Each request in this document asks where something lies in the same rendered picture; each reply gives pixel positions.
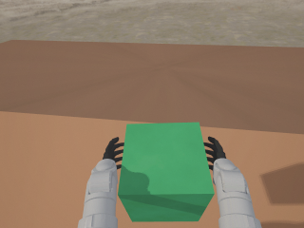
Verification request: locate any right robot hand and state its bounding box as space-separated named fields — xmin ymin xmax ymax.
xmin=203 ymin=136 xmax=226 ymax=170

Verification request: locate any robot right forearm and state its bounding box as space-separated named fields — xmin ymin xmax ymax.
xmin=213 ymin=158 xmax=262 ymax=228

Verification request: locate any carton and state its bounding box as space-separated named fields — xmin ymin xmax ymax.
xmin=118 ymin=122 xmax=215 ymax=222

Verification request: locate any left robot hand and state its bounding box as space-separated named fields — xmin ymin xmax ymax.
xmin=103 ymin=137 xmax=124 ymax=169

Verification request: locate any robot left forearm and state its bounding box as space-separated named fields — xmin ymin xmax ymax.
xmin=77 ymin=159 xmax=118 ymax=228

